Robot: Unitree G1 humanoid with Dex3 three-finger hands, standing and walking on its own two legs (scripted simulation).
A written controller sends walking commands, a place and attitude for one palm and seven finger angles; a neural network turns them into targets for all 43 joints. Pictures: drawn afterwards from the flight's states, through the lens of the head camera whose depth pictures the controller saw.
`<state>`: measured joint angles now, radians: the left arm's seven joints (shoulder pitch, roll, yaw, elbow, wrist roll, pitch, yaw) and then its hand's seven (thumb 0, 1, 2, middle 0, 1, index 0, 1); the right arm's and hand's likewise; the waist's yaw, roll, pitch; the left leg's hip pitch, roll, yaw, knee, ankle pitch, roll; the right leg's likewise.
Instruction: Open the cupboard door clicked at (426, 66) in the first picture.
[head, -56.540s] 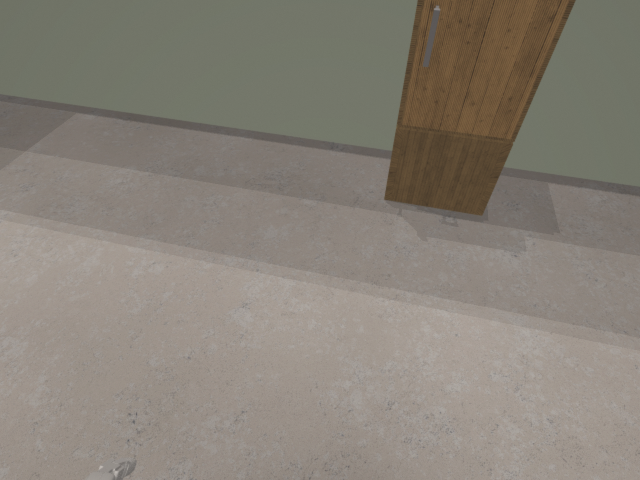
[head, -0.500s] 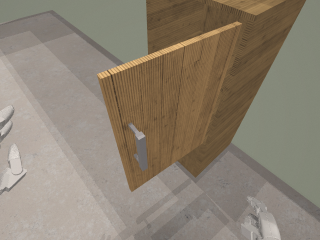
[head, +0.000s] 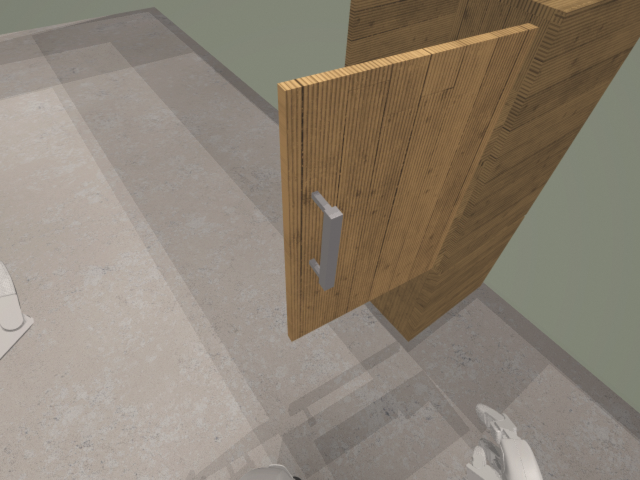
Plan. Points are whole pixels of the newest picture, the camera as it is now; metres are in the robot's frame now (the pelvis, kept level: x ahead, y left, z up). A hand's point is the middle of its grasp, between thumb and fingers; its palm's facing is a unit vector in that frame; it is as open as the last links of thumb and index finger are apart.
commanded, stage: step back with the hand held close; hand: left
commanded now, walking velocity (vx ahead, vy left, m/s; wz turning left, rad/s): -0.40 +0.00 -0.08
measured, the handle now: (322, 243) +0.45 +0.03 +0.02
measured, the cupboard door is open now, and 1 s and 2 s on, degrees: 84 84 84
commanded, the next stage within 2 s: stop stepping back and stand still in 0.28 s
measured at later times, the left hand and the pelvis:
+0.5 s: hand out of the picture +0.11 +0.26 +0.19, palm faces +0.27 -0.84 -0.48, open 7.4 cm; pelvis -0.11 +0.02 +0.03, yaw -5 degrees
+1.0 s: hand out of the picture +0.05 +0.26 +0.17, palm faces +0.40 -0.82 -0.40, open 7.5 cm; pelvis -0.18 +0.02 +0.01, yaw -5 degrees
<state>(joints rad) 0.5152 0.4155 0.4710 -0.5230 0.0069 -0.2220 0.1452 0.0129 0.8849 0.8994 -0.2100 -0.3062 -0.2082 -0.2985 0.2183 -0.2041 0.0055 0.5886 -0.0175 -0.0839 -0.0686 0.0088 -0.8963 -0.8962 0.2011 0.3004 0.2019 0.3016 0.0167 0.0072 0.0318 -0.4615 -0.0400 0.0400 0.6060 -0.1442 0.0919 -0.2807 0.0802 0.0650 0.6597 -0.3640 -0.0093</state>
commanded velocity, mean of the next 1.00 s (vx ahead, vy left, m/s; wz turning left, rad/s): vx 0.00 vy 0.02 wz -0.02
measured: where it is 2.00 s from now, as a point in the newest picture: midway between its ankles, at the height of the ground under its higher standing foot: outside the picture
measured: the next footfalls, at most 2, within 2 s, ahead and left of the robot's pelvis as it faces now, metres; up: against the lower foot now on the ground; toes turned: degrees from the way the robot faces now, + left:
left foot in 0.24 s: +0.03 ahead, +0.09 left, +0.00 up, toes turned -1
right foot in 0.66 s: -0.19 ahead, -0.07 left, +0.00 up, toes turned -8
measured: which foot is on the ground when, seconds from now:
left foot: down 0.00-0.10, up 0.12-0.22, down 0.24-0.66, up 0.68-0.94, down 0.96-1.00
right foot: down 0.00-0.26, up 0.28-0.64, down 0.66-1.00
